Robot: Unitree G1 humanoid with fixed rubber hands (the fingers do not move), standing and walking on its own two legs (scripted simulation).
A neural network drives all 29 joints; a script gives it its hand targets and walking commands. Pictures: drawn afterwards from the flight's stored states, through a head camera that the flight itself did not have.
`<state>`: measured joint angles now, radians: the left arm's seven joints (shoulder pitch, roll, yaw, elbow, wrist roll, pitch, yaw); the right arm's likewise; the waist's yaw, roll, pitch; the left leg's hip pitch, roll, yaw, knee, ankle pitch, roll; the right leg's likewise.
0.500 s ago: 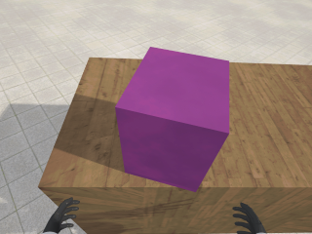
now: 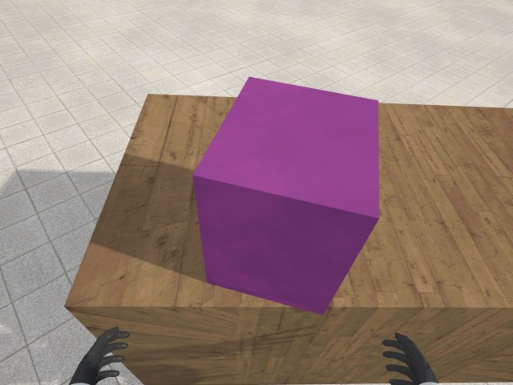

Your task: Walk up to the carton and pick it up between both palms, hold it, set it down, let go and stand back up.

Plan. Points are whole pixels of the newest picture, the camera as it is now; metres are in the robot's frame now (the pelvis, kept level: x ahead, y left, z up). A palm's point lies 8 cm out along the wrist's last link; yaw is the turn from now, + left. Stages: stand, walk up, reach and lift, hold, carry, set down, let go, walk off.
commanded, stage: stand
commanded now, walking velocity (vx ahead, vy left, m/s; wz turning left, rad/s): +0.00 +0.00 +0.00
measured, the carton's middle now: (286, 198) +0.40 -0.05 +0.06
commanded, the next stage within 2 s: walk up in 0.32 s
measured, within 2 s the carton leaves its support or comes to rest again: neither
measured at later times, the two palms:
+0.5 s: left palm out of the picture +0.15 +0.26 -0.08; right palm out of the picture +0.14 -0.26 -0.08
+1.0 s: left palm out of the picture +0.14 +0.27 -0.08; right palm out of the picture +0.14 -0.28 -0.10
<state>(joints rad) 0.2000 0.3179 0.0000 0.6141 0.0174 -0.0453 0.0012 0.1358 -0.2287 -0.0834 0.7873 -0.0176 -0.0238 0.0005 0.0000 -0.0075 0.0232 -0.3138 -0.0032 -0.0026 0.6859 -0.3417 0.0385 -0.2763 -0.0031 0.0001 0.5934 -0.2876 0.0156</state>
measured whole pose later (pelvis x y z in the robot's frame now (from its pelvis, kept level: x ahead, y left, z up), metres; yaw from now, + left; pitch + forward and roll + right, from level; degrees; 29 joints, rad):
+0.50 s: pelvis +0.00 +0.00 +0.00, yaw +0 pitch -1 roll -2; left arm 0.20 0.32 0.00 0.63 0.02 -0.04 0.00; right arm 0.13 -0.23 -0.08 0.82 -0.02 -0.03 0.00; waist 0.00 -0.01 0.02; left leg -0.31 0.00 0.00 0.65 -0.32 0.04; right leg -0.28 0.00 0.00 0.55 -0.26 0.02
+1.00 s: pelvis +0.03 -0.01 +0.00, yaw +0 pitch +0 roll -1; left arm 0.29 0.36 0.00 0.64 0.02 -0.06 0.00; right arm 0.19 -0.25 -0.07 0.82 -0.02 -0.03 0.01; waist 0.00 -0.01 0.02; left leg -0.28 -0.02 0.00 0.64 -0.36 0.03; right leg -0.28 -0.01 0.00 0.62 -0.34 0.02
